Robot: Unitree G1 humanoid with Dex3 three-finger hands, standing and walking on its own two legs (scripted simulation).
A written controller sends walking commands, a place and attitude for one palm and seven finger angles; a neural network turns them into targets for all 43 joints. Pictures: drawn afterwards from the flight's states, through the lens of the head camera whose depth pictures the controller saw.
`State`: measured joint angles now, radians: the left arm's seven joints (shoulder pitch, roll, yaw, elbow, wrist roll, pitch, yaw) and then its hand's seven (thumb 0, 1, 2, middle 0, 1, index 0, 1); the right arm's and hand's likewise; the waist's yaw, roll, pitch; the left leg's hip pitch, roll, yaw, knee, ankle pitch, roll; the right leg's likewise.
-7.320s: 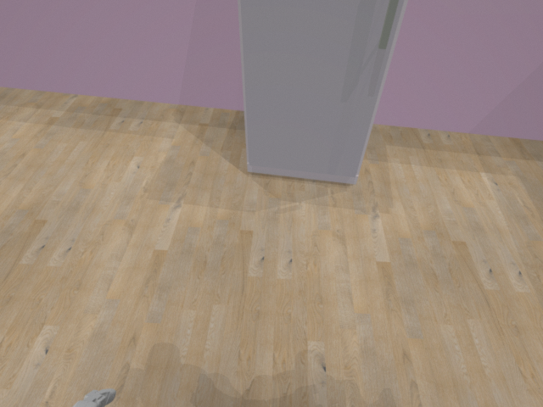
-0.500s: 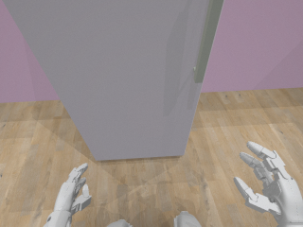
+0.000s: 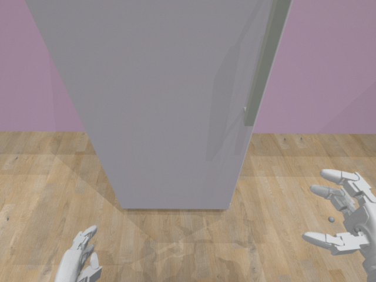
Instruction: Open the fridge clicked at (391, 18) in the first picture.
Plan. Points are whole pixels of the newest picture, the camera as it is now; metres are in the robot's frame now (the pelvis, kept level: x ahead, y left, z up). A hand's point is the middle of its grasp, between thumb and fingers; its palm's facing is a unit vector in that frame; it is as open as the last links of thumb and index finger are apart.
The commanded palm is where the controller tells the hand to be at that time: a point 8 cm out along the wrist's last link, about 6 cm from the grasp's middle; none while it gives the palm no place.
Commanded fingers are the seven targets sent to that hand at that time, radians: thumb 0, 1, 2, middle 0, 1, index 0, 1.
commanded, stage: raise the hand to about handle height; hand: right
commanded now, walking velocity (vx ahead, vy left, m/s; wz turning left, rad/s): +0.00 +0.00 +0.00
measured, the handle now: (261, 59) +0.56 -0.15 +0.21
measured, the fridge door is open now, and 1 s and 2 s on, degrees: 0 0 0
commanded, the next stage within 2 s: move the hooked fingers beside the handle in 1.04 s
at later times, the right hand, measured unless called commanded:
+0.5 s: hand (364, 179) +0.27 -0.27 +0.16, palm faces +0.04 +1.00 -0.06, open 13.9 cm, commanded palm +0.24 -0.32 +0.17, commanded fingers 0.00 0.50 -0.30 0.30 1.20 0.30 1.20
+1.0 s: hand (355, 170) +0.28 -0.26 +0.17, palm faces +0.04 +1.00 -0.05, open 14.0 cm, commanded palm +0.25 -0.30 +0.17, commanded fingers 0.00 0.50 -0.30 0.30 1.20 0.30 1.20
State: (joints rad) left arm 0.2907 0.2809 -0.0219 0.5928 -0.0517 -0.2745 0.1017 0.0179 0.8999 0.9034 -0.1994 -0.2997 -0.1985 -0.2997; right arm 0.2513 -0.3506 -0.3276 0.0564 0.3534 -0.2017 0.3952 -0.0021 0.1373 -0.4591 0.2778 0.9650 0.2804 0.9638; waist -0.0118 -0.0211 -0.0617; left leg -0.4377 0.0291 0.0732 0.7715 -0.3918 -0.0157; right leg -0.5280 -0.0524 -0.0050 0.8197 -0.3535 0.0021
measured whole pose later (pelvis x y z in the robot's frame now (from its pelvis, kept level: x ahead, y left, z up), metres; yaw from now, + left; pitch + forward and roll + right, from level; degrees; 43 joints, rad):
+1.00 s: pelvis +0.01 +0.02 +0.03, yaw +0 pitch -2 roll +1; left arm 0.26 0.27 -0.06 0.59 -0.07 -0.24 0.12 0.02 0.90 0.90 -0.20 -0.30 -0.20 -0.30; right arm -0.05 -0.44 -0.45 0.22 0.35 0.02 0.48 -0.02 0.50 -0.30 0.30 1.20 0.31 1.20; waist -0.04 -0.04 -0.02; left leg -0.22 0.02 0.07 0.55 -0.31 0.00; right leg -0.29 -0.05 -0.01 0.58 -0.26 0.02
